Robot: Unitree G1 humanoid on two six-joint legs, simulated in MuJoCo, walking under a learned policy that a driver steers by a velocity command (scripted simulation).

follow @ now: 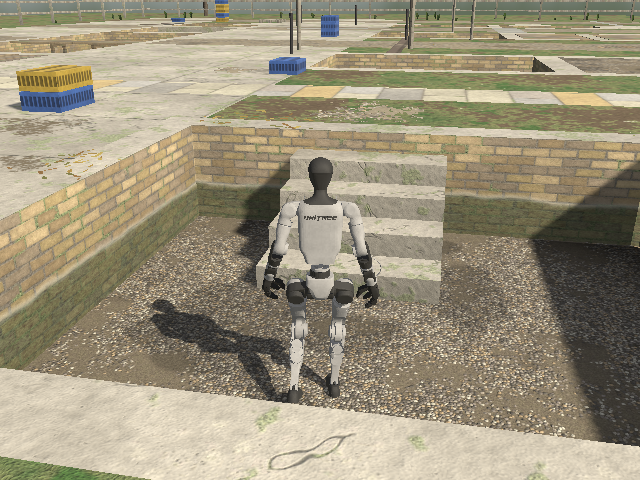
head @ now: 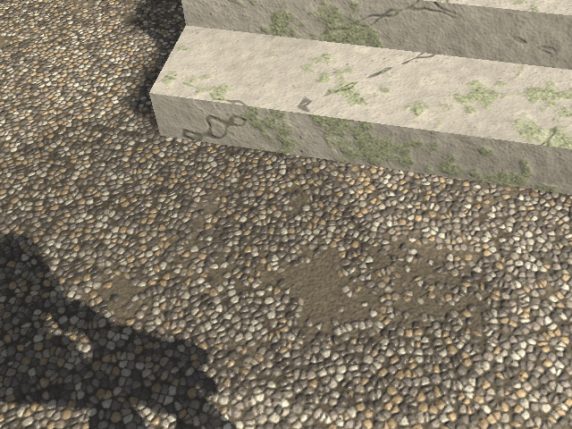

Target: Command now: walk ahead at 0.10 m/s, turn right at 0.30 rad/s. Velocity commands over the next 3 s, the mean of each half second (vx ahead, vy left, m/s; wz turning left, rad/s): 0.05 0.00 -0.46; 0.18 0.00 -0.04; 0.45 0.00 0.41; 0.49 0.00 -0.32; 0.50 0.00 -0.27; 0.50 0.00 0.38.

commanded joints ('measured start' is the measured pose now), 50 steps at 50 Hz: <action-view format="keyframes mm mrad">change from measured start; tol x16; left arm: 1 -35 149 37 -84 12 7 15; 32 9 85 43 -246 -18 110 38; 39 314 267 95 -157 5 65 32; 50 192 117 62 -118 3 -29 35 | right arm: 1 112 -67 -25 -51 -2 13 -32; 19 -148 -131 -44 -201 -15 -3 -19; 50 -99 -78 -40 -154 29 -14 44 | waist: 1 -49 -87 -137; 13 -48 -163 -154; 16 -1 284 -136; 19 43 80 -144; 36 3 118 -136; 38 45 -245 -150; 50 30 -108 13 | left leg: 1 18 37 1 -147 26 -8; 13 213 -19 4 -777 223 -2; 16 311 436 -470 -971 404 254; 22 290 252 -70 -905 548 204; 32 338 297 -41 -868 605 266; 36 140 241 -29 -836 96 174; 39 -369 71 69 -233 -190 23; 50 -373 91 -38 -294 444 8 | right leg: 1 37 -236 282 -178 115 -183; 13 62 -183 449 -112 -251 -81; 16 -281 48 159 434 -567 61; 21 -265 -28 114 854 -345 159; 27 -230 -79 68 593 -338 196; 36 348 -59 -60 -35 -225 42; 38 583 -430 421 -130 -384 -129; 39 437 -526 577 -246 -527 -253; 41 400 -424 427 -287 -600 -169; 50 398 -335 -12 -310 -17 -86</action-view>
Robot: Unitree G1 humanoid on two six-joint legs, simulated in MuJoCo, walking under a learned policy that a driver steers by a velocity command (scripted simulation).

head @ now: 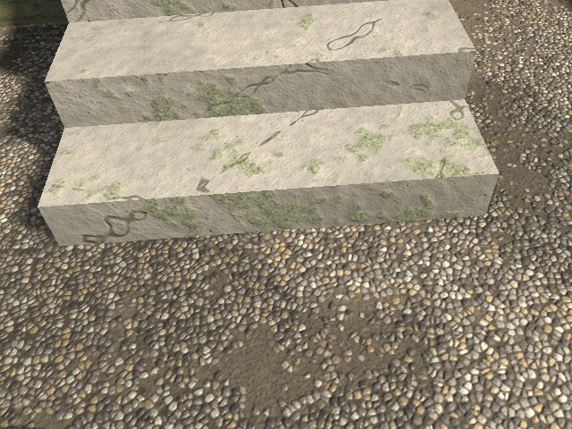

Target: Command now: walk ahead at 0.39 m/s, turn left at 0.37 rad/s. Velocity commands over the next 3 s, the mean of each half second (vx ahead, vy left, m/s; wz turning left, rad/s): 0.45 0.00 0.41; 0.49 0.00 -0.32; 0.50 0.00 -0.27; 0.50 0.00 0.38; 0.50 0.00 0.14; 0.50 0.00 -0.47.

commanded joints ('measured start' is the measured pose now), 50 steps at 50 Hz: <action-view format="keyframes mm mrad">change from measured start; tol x32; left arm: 1 -33 146 36 -48 -3 -20 6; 50 -129 205 33 -196 -19 -2 -14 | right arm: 1 -134 -15 8 -110 -6 -16 12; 50 -37 -94 31 -183 -50 -73 -6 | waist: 1 26 -144 111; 15 -161 86 -376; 35 -117 -22 107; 43 101 -262 -411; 50 -48 -73 -19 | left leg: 1 -108 22 16 -124 108 -14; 8 -41 16 145 -336 -2 67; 12 556 -144 226 -406 -67 175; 14 1142 291 -694 -629 -343 447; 22 484 119 -148 -806 142 294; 34 754 167 66 -827 186 196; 40 811 139 170 -365 904 112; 43 -32 -133 -21 438 -449 5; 50 100 37 30 70 -220 -48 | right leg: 1 -19 -257 68 -123 221 -138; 7 60 -310 -21 -88 290 -119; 12 -43 -255 -124 493 951 -37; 14 -692 21 45 1185 -296 58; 15 -776 -26 222 1232 -260 29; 29 -670 -145 109 513 435 42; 37 -744 -62 82 339 232 -47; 40 -369 56 -3 307 162 -116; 43 457 -339 925 121 -39 -390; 50 -215 -174 424 1 436 -284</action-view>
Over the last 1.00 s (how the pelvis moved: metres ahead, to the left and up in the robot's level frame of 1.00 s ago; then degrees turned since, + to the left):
0.11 -0.01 0.02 -16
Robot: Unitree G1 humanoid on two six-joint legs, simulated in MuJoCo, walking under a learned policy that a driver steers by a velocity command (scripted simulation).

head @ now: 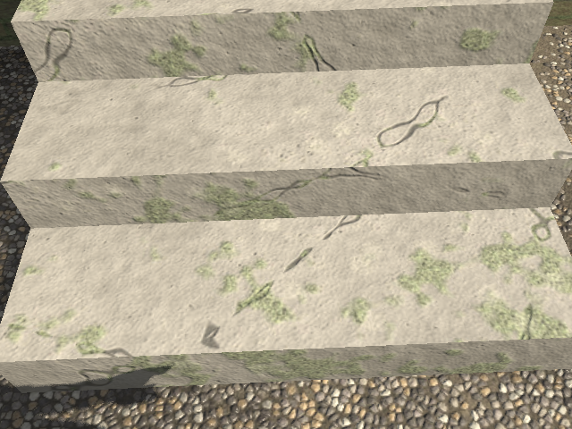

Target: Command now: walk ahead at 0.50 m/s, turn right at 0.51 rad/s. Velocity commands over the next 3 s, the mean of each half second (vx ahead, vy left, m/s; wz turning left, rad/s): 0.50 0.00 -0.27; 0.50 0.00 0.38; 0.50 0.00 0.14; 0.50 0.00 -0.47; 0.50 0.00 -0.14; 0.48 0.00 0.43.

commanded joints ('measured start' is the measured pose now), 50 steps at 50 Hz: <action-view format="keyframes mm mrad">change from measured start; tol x32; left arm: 1 -45 153 39 -72 -5 -17 19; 50 118 -4 -54 197 35 38 45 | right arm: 1 19 -86 -23 -70 -10 4 -15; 38 269 -4 -11 -66 47 48 -30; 50 -216 187 107 -315 36 97 -13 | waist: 1 -46 -48 -67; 13 -33 -149 -125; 16 -72 314 -371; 37 42 -283 -222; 50 -56 -66 83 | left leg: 1 -59 28 13 -135 61 -54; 13 257 -64 53 -696 305 42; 16 887 377 -682 -791 182 347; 18 654 287 -509 -865 -145 264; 24 323 127 -141 -912 563 250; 30 283 122 -144 -879 484 249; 35 347 44 -172 -541 638 144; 37 -156 -159 -80 75 -261 19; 43 -760 -36 -27 1172 -144 -18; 50 -824 -3 58 930 126 -17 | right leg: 1 41 -257 256 -183 342 -201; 14 97 -174 246 296 316 -10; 17 -502 -78 165 927 -398 83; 33 -22 -104 -24 199 -50 97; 37 546 -516 398 -1 736 -51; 40 344 -519 424 -181 -369 -163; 50 -45 -335 -92 -231 -145 -13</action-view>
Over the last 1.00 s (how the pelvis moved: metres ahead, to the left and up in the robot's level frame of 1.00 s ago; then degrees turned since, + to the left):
0.56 0.09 -0.01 1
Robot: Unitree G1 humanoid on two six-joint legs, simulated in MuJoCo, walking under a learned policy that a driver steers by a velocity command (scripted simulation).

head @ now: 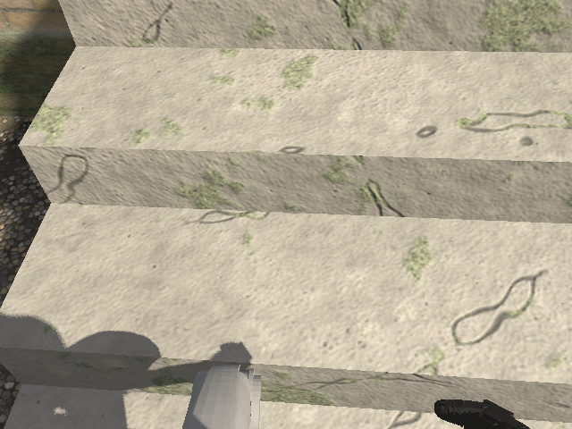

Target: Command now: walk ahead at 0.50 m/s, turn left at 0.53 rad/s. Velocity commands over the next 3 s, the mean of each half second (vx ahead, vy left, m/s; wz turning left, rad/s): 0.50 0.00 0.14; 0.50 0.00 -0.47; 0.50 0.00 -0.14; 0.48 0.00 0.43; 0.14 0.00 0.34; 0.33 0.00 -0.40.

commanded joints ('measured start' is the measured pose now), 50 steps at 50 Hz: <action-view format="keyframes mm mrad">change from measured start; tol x64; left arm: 1 -67 104 0 -59 -6 -23 18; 50 -202 -32 -31 -46 -15 -48 -73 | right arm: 1 -186 15 39 -173 -11 -22 15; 50 43 7 38 101 -63 -121 55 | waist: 1 -39 -84 79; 11 -219 191 -600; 50 -137 -24 -8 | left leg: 1 12 51 85 -272 158 -23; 8 790 -116 265 -1129 -208 190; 11 1445 317 -1064 -1940 -345 421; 16 827 160 -117 -1797 -21 84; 30 1234 245 70 -2006 212 54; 37 1373 307 223 -1618 2220 157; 40 679 -85 -115 -574 220 77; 50 209 87 73 -381 390 116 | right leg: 1 -228 -151 86 -239 45 -119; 8 342 -276 8 79 2087 -162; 12 -643 124 473 1523 93 -110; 30 -1434 28 138 1484 253 -48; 36 -636 157 -174 803 -211 -176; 39 221 -139 994 46 -457 -447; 50 -455 38 352 -21 83 -127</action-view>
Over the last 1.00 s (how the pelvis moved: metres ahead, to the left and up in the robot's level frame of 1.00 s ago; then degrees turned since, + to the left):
0.45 0.01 0.00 7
